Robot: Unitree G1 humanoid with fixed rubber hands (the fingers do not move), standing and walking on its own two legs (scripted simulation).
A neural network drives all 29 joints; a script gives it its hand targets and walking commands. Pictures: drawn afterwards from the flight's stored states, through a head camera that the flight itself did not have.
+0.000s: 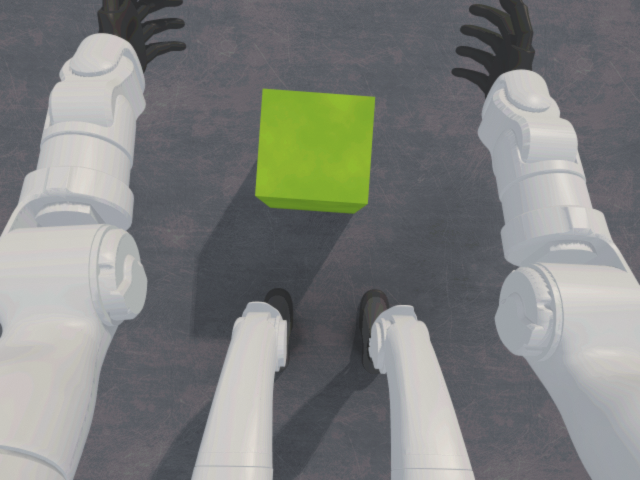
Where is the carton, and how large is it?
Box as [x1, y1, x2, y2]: [255, 89, 374, 213]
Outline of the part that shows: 263,89 255,195 270,207 353,213 367,203 374,97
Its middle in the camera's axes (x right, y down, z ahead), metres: -0.01 -0.17 +0.84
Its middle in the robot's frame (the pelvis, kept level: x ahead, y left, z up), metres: +0.53 +0.03 -0.52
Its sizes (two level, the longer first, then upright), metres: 0.210 0.200 0.250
